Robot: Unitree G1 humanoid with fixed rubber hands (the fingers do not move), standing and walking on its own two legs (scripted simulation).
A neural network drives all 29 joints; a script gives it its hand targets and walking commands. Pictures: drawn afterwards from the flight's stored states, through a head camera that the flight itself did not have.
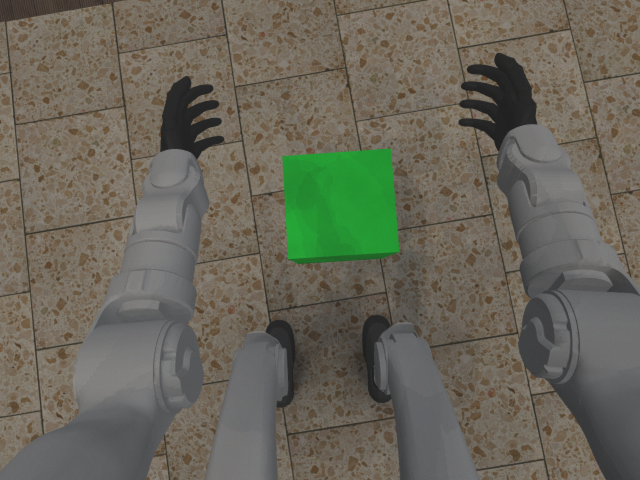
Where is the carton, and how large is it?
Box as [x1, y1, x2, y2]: [282, 149, 398, 263]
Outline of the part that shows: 390,149 282,156 287,248 289,259 298,263 381,258 398,251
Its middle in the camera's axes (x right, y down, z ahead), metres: +0.04 -0.06 +0.85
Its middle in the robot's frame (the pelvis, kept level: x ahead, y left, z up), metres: +0.48 -0.03 -0.51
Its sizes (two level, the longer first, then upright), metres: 0.210 0.200 0.250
